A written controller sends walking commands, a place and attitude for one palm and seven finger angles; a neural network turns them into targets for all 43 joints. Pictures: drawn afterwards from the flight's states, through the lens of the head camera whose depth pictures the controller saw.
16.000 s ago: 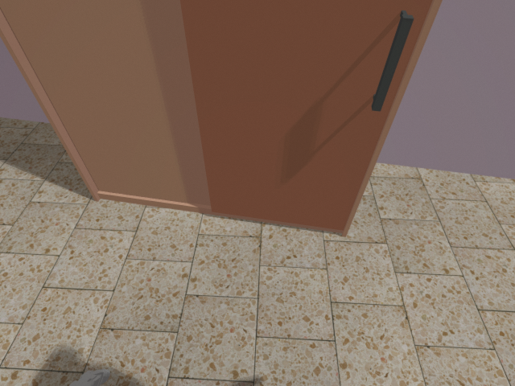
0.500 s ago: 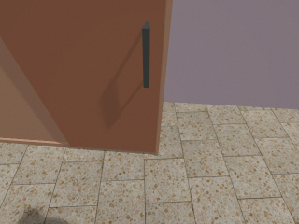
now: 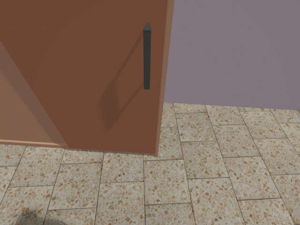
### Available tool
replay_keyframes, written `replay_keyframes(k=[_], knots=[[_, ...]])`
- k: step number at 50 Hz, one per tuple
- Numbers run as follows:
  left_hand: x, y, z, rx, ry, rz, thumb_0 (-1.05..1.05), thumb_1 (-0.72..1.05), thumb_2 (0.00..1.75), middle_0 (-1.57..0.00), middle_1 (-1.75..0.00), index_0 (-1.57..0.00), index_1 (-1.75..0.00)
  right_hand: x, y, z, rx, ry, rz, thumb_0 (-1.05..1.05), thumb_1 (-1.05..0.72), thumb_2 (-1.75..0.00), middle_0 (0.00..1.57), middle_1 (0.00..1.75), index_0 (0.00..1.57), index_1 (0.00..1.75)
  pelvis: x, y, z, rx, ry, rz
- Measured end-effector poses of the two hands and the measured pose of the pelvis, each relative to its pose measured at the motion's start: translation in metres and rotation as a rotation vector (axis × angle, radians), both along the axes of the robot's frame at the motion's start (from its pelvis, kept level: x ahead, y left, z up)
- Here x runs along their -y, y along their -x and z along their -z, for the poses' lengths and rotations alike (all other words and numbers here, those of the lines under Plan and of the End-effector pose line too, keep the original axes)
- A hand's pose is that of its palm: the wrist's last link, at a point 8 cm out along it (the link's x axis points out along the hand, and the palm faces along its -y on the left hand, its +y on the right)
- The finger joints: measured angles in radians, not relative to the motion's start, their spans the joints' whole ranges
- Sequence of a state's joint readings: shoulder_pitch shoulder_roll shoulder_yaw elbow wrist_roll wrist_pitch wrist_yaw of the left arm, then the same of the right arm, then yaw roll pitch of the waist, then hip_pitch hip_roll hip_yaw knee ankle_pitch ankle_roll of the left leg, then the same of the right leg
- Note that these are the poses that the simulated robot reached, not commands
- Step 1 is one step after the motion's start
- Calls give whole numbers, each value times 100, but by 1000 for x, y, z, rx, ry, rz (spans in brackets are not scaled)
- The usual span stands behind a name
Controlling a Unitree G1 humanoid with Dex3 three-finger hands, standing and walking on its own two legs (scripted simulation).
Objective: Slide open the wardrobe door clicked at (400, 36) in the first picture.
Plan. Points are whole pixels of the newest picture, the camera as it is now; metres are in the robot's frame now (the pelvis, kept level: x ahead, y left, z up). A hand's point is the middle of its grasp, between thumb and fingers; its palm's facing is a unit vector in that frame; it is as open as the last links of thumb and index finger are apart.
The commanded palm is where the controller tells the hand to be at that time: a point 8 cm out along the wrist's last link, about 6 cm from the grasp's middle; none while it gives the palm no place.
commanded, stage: shuffle to correct the standing spot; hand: right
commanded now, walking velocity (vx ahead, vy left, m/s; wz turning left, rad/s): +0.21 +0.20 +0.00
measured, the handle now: (147, 58) +0.66 +0.05 +0.09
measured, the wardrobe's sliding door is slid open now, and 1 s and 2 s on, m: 0.00 0.00 0.00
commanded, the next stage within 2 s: come to a stop and stand still in 0.96 s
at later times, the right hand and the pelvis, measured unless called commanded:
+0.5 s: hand out of the picture +0.03 -0.13 -0.19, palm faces +0.06 +0.98 -0.21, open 7.3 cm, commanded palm none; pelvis +0.07 +0.04 -0.02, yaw -1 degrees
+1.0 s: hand (175, 189) +0.27 -0.07 -0.17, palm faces +0.03 +0.98 -0.21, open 7.3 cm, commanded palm none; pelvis +0.21 +0.13 -0.01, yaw -1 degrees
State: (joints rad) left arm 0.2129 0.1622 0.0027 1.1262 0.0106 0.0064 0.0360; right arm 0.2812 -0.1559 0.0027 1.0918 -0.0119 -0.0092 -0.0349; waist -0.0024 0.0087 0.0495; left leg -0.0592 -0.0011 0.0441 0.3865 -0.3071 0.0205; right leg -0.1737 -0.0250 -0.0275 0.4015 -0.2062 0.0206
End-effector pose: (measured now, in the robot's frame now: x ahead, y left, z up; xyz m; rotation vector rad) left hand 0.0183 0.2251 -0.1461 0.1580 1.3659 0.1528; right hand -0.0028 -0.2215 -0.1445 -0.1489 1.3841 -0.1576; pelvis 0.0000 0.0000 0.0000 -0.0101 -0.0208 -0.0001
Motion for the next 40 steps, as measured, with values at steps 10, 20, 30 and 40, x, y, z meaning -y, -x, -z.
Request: replay_keyframes(k=[10, 20, 30, 40], knots=[[6, 32, 6, -71, 11, -48, 0, 91, 90, -20, -30, -20, -30, 4, 1, 9, -39, -21, -9, 0, -91, -89, 19, 29, 20, 30, -1, -8, 8, -15, 0, -10], [-22, 43, 16, -175, 7, -107, 0, 91, 90, -20, -30, -20, -30, -18, -25, 13, -80, -8, -6, 0, -91, -89, 19, 29, 20, 30, -30, -43, 20, -68, -6, -9], [-57, -113, 16, -7, -7, 3, 1, 91, 90, -20, -30, -20, -30, -67, -25, 10, -197, -33, 53, 0, -91, -89, 19, 29, 20, 30, -51, -100, 19, -61, 6, 10], [-67, -224, 2, 198, -31, 27, 0, 91, 90, -20, -30, -20, -30, -80, -126, 23, -141, -66, 26, 0, -91, -89, 20, 29, 20, 30, -70, -163, 18, -19, -8, -18]])
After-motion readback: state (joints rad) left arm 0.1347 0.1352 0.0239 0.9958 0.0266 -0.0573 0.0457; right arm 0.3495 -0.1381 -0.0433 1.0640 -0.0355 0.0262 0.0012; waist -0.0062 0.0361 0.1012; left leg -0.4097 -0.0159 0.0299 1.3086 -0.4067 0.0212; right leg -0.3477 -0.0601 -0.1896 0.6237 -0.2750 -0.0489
